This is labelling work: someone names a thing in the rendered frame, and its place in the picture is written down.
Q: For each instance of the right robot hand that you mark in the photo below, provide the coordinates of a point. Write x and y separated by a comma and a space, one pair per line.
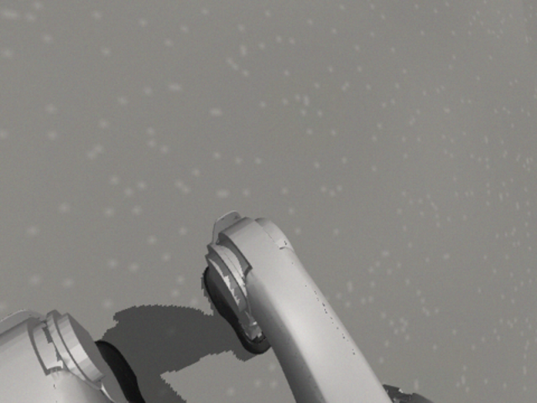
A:
397, 396

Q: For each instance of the right robot foot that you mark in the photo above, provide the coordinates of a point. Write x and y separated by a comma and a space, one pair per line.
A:
256, 346

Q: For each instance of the left robot foot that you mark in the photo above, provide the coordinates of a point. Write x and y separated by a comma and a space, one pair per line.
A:
122, 371

